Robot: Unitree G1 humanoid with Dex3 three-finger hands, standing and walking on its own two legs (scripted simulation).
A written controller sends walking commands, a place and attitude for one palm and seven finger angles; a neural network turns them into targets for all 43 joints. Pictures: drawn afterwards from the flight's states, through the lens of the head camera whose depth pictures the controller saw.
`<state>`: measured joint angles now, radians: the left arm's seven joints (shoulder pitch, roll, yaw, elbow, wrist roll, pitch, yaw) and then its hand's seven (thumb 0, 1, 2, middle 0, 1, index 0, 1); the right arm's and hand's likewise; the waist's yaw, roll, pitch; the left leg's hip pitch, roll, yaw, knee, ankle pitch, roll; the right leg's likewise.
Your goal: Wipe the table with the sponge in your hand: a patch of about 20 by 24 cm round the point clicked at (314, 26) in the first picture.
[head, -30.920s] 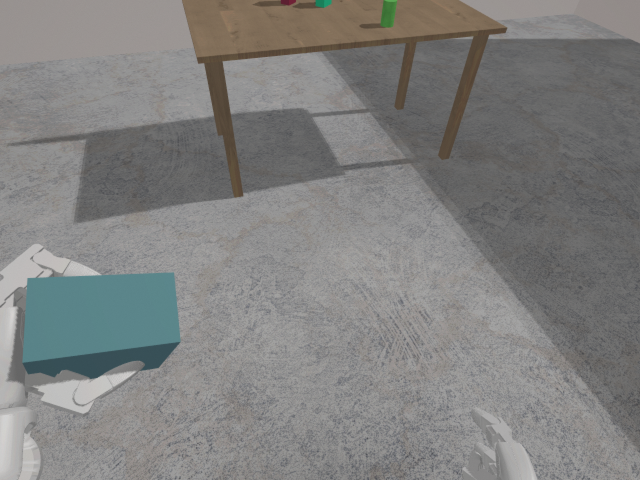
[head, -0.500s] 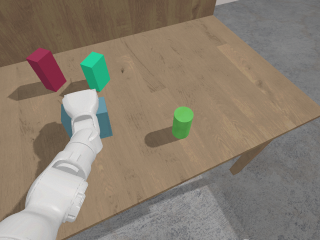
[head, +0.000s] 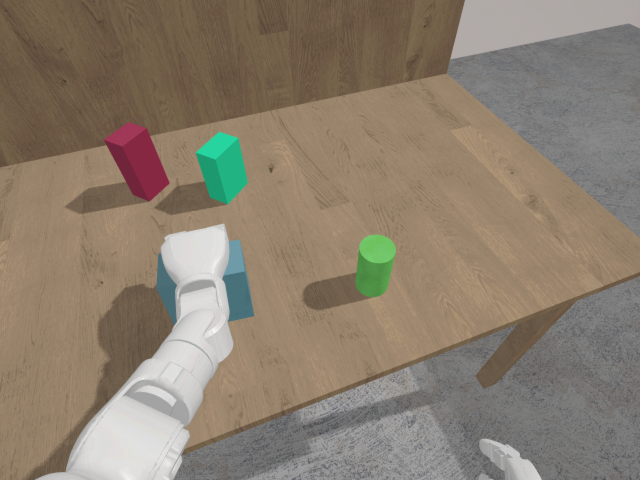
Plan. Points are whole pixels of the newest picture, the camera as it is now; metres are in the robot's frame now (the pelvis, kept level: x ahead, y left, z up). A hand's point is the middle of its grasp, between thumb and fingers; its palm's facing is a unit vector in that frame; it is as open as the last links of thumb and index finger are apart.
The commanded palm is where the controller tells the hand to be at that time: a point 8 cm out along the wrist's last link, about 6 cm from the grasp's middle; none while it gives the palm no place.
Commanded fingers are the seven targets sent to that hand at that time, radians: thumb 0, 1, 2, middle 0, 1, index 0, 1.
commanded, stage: wipe back along the third lane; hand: left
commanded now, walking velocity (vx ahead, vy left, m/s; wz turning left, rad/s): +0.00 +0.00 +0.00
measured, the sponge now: (210, 293) +0.38 +0.20 -0.03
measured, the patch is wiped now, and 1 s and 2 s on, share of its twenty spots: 1.00 1.00 1.00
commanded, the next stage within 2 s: slide back across to the middle lane in 1.32 s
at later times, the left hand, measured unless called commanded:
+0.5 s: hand (213, 306) +0.34 +0.18 +0.00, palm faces -0.04 -0.03 -1.00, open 10.4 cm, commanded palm +0.29 +0.16 +0.02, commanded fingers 0.00 0.10 1.30 -1.20 -1.60 -1.20 -1.60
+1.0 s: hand (218, 322) +0.32 +0.17 +0.00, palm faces -0.04 -0.03 -1.00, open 10.4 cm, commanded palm +0.27 +0.15 +0.02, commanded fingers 0.00 0.10 1.30 -1.20 -1.60 -1.20 -1.60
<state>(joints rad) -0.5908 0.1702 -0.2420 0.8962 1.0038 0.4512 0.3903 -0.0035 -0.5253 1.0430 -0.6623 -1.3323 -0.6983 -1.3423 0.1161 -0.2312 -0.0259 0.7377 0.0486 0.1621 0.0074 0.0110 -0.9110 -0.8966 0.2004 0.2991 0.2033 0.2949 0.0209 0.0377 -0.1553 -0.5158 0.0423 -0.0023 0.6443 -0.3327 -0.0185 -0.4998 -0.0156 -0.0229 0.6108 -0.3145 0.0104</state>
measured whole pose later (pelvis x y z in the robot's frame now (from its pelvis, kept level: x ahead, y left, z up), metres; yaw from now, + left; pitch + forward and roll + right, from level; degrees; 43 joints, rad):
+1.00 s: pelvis -0.02 -0.01 +0.00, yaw +0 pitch +7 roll +0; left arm -0.40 0.10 -0.33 0.73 1.02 0.49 0.39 -0.01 -0.52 1.04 -0.65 -1.34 -0.69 -1.35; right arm 0.07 -0.23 -0.02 0.72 0.06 0.14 0.01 0.01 -0.91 -0.90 0.20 0.30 0.20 0.29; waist 0.07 0.05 -0.15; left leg -0.46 0.04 0.00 0.64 -0.31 -0.03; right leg -0.46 -0.01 -0.02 0.65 -0.31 -0.01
